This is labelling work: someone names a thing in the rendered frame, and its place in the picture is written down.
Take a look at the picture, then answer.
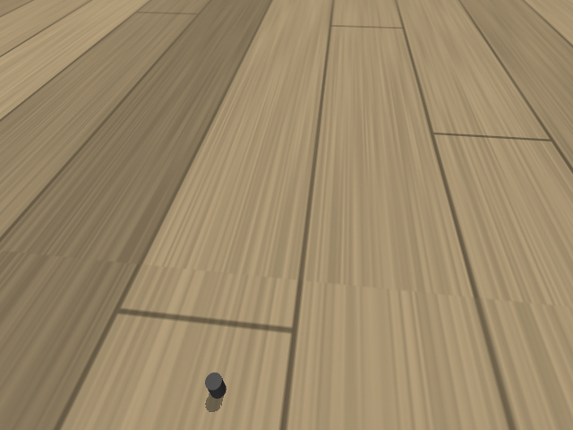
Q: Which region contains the can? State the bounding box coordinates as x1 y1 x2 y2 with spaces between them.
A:
205 373 227 399

